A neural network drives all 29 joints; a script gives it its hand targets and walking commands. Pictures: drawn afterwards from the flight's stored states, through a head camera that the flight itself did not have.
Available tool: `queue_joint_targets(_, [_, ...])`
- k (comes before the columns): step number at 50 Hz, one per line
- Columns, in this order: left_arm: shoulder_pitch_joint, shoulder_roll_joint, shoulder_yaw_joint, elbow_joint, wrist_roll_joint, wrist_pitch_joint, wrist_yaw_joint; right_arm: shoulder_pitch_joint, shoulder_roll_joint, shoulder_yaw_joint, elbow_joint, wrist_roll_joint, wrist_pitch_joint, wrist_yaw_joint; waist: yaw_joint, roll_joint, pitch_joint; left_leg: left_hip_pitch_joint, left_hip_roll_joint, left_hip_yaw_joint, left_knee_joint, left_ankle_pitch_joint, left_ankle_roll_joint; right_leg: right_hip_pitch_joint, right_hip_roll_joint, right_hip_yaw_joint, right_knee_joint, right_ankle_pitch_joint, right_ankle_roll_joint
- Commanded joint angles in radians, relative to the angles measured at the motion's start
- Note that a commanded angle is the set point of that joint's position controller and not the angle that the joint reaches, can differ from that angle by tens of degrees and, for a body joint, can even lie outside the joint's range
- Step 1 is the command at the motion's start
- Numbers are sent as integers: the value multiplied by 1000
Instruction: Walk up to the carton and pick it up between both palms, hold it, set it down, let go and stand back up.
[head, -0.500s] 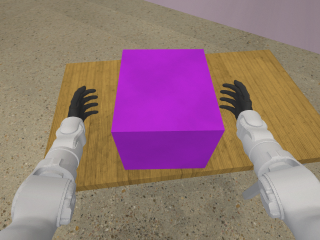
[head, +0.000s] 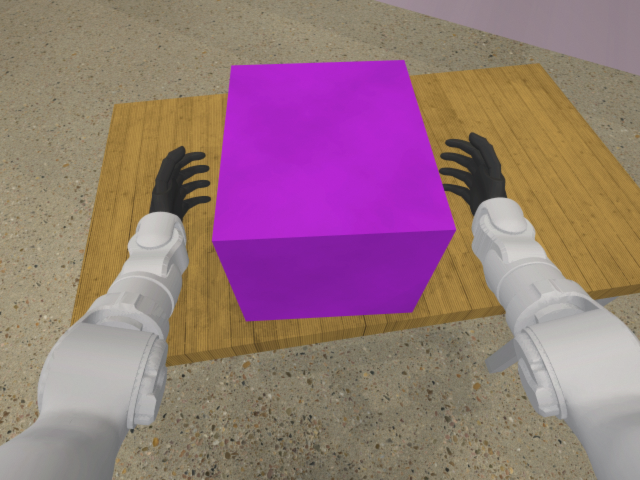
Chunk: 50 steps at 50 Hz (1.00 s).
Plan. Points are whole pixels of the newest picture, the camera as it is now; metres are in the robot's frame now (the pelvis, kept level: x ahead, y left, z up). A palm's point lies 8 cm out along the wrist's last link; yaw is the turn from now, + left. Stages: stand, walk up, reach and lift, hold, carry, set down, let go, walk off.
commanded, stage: reach and lift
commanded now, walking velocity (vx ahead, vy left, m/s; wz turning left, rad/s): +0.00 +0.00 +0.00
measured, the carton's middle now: (324, 192) +0.51 +0.03 +0.04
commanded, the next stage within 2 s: none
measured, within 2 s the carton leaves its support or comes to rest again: neither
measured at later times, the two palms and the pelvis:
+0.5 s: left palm (194, 210) +0.45 +0.20 +0.06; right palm (455, 201) +0.47 -0.13 +0.07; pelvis +0.00 +0.00 +0.01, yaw +0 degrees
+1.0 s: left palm (196, 215) +0.44 +0.20 +0.06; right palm (456, 211) +0.46 -0.13 +0.07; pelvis +0.01 +0.01 +0.03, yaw +1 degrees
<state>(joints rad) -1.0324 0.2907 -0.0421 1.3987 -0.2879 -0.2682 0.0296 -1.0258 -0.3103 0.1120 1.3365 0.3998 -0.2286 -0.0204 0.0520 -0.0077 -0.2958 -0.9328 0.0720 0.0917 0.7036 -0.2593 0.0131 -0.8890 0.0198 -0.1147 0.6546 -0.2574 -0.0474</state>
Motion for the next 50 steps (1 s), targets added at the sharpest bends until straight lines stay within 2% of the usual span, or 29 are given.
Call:
queue_joint_targets(1, [-515, 127, 12, -182, 3, -57, 8, -515, -123, -45, -167, -35, -40, 0, 8, 11, -750, 467, -40, -47, 6, 468, -61, 371, 4, 67, -9, 411, 67])
queue_joint_targets(6, [-524, 80, 46, -180, 47, -73, 14, -523, -78, -115, -162, -115, -47, -16, -8, 10, -753, 468, -39, -47, 9, 466, -64, 381, -6, 75, -15, 417, 58])
queue_joint_targets(11, [-515, 52, 125, -192, 143, -87, 28, -514, -36, -206, -194, -230, -67, -51, -18, 11, -761, 448, -44, -36, -19, 473, -71, 474, -9, 89, -30, 471, 53])
queue_joint_targets(13, [-501, 62, 161, -204, 185, -82, 38, -497, -31, -225, -209, -263, -71, -66, -10, 15, -766, 452, -48, -29, -36, 487, -73, 524, -2, 91, -38, 506, 53])
queue_joint_targets(21, [-515, 13, 158, -195, 179, -90, 61, -488, 12, -234, -233, -275, -51, -62, -11, 34, -755, 502, -39, -42, -64, 498, -75, 510, -2, 84, -66, 473, 42])
queue_joint_targets(35, [-522, -52, 183, -168, 209, -120, 48, -488, 102, -257, -215, -325, -59, -53, -20, 15, -712, 496, -39, -44, -72, 515, -66, 540, -16, 88, -69, 515, 48])
queue_joint_targets(37, [-541, -76, 185, -204, 233, -112, 44, -513, 97, -279, -256, -335, -70, -32, -9, 61, -742, 606, -31, -55, -67, 564, -78, 463, -7, 63, -88, 483, 51])
queue_joint_targets(38, [-536, -105, 201, -196, 243, -109, 33, -522, 139, -281, -258, -358, -68, -23, -3, 30, -709, 609, -31, -49, -68, 556, -68, 464, -5, 61, -100, 465, 53])
queue_joint_targets(40, [-545, -196, 241, -203, 310, -109, -3, -501, 237, -341, -272, -461, -74, 4, -17, 17, -683, 628, -36, -45, -88, 566, -63, 498, -13, 54, -120, 498, 55])
queue_joint_targets(41, [-554, -258, 267, -213, 349, -113, -24, -504, 294, -384, -275, -526, -89, 21, -19, 36, -680, 631, -36, -40, -100, 567, -67, 517, -14, 45, -126, 511, 52])
queue_joint_targets(43, [-556, -514, 254, -198, 444, -126, -82, -475, 572, -420, -231, -684, -119, 79, -36, 62, -639, 710, -29, -42, -128, 571, -61, 516, -17, 31, -157, 511, 47])
queue_joint_targets(45, [-475, -620, 261, -144, 499, -143, -114, -396, 720, -440, -200, -792, -149, 116, -30, 52, -577, 726, -22, -34, -150, 569, -48, 558, -24, 29, -181, 536, 43])
queue_joint_targets(46, [-461, -622, 280, -126, 530, -148, -118, -368, 745, -463, -174, -829, -157, 121, -34, 54, -534, 710, -20, -34, -161, 562, -49, 574, -23, 26, -183, 534, 44])
queue_joint_targets(47, [-437, -617, 305, -106, 547, -150, -118, -343, 750, -474, -159, -851, -162, 123, -23, 41, -503, 685, -24, -27, -179, 543, -44, 606, -27, 35, -193, 535, 46])
queue_joint_targets(48, [-412, -600, 333, -83, 570, -148, -121, -320, 771, -477, -144, -862, -157, 123, -21, 28, -454, 630, -30, -17, -211, 483, -33, 650, -39, 45, -199, 532, 54])
queue_joint_targets(50, [-433, -603, 324, -109, 569, -152, -113, -326, 787, -486, -156, -883, -162, 126, -20, 19, -485, 558, -32, -13, -245, 430, -26, 707, -38, 47, -186, 532, 59])
